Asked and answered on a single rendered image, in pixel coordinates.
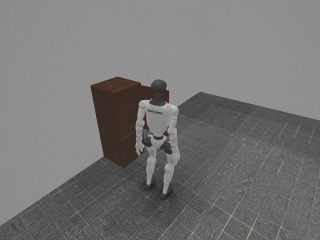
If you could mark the left robot upper arm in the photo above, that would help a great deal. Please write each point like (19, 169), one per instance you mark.
(141, 113)

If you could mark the cupboard door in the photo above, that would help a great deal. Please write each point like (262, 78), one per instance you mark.
(147, 94)

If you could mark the robot torso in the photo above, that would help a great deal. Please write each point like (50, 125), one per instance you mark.
(157, 118)

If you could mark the left robot forearm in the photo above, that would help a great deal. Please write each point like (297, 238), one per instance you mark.
(139, 133)

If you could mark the left robot hand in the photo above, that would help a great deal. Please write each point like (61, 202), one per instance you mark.
(139, 146)

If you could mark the right robot forearm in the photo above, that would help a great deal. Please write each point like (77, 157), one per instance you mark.
(173, 142)

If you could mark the right robot upper arm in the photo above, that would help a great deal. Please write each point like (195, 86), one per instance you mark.
(173, 114)

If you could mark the right robot hand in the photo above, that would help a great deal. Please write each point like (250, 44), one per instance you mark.
(175, 157)

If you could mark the humanoid robot head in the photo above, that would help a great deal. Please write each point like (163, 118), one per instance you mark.
(158, 85)

